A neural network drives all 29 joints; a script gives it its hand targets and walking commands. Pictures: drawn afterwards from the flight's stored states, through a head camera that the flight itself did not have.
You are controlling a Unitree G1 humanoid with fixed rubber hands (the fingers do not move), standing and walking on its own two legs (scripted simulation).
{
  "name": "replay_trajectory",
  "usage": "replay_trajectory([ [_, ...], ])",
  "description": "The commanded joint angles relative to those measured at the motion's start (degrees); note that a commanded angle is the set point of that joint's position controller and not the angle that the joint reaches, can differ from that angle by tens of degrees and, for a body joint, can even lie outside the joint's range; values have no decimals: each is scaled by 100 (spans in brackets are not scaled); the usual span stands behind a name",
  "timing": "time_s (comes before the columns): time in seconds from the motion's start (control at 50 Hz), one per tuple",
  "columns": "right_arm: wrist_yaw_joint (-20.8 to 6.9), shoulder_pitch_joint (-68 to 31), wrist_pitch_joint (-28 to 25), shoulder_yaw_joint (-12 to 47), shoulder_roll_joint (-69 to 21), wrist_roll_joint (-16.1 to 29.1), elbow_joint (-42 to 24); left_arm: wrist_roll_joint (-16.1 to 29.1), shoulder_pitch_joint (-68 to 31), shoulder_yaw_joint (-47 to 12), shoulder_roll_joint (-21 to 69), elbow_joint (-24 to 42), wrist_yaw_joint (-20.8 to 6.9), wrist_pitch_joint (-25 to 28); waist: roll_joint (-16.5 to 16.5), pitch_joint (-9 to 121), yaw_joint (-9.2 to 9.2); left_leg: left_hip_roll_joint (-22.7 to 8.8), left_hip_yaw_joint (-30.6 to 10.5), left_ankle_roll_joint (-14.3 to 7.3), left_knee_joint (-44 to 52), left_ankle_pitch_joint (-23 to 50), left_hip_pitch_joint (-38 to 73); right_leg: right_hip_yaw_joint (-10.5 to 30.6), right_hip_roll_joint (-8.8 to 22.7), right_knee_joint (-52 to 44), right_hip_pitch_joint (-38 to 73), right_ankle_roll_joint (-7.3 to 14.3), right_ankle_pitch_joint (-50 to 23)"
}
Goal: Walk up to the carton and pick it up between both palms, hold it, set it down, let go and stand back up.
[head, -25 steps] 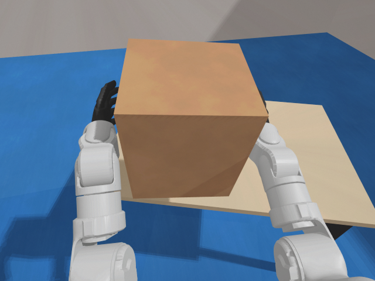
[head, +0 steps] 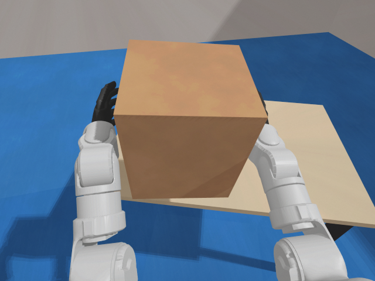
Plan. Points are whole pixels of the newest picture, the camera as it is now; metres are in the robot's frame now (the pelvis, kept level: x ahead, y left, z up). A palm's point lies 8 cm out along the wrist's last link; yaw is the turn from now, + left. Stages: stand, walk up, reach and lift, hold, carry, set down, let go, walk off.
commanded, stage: hold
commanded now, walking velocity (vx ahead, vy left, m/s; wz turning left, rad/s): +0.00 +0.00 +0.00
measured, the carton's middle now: (183, 125) +0.37 +0.00 +0.16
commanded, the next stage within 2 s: none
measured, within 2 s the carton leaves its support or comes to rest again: neither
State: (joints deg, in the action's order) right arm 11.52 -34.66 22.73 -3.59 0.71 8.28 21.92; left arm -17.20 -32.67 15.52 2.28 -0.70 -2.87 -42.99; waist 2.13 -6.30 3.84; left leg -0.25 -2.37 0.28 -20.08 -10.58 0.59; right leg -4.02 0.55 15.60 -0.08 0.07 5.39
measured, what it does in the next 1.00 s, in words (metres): stands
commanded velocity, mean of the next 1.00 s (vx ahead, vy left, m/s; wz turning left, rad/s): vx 0.00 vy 0.00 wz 0.00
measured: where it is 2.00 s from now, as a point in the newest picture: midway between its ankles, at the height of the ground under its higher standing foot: outside the picture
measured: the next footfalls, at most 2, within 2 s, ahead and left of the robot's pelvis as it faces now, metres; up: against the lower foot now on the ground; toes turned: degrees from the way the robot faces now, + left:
none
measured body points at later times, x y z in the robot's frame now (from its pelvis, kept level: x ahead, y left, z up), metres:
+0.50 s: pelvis +0.00 +0.00 +0.00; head -0.02 +0.02 +0.45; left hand +0.37 +0.16 +0.19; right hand +0.38 -0.15 +0.17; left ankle +0.02 +0.12 -0.75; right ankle +0.05 -0.12 -0.75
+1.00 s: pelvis +0.00 +0.00 +0.00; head -0.03 +0.02 +0.45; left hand +0.37 +0.16 +0.19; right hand +0.38 -0.15 +0.17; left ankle +0.02 +0.12 -0.75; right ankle +0.05 -0.12 -0.75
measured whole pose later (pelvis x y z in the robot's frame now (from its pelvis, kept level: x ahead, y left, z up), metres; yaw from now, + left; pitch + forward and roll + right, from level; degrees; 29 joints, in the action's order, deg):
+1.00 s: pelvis +0.00 +0.00 +0.00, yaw +1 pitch -10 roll -1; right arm 11.4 -34.7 21.6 -4.0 0.4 7.6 22.3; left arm -17.4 -33.2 15.1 1.8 -1.3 -3.0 -42.5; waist 2.5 -6.0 3.9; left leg -0.3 -2.5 0.3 -20.0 -10.3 -0.2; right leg -4.3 0.5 15.3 -0.4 0.1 5.3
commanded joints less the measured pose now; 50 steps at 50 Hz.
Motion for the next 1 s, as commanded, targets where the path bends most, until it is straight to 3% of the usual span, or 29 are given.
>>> replay_trajectory([
  [0.0, -728, -4604, -652, 2422, -2939, 513, -1961, 897, -3515, -2785, 2763, 608, -764, 333, -369, 2865, 50, 288, 417, 84, 378, 948, -432, -108, -298, 79, 1381, -129, -372],
  [0.16, -756, -4553, -695, 2352, -2892, 412, -1812, 917, -3424, -2834, 2834, 457, -696, 364, -379, 2834, 47, 268, 396, 137, 325, 1104, -318, -144, -329, 52, 1200, -104, -333],
  [0.4, -643, -4356, -659, 2620, -2890, 663, -2144, 887, -3274, -2882, 2705, 915, -749, 339, -418, 2948, 84, 331, 381, 167, 196, 1732, -236, -91, -329, 169, 1599, -176, -1186],
  [0.66, -704, -4487, -687, 2511, -2867, 543, -2173, 914, -3365, -2891, 2748, 740, -740, 338, -367, 2900, 67, 289, 407, 115, 320, 1250, -294, -136, -318, 85, 1359, -134, -630],
  [0.78, -733, -4509, -689, 2401, -2860, 463, -1890, 838, -3380, -2731, 2731, 517, -737, 321, -362, 2750, 30, 273, 410, 84, 395, 986, -425, -159, -320, 42, 1320, -108, -329],
  [0.88, -716, -4422, -722, 2437, -2891, 486, -1939, 878, -3340, -2808, 2729, 614, -745, 344, -345, 2981, 83, 281, 402, 105, 309, 1341, -212, -136, -310, 74, 1416, -144, -717],
  [0.98, -704, -4479, -727, 2422, -2872, 437, -1884, 801, -3409, -2736, 2711, 551, -764, 357, -365, 2812, 65, 308, 426, 98, 341, 1193, -331, -142, -290, 56, 1336, -158, -578],
])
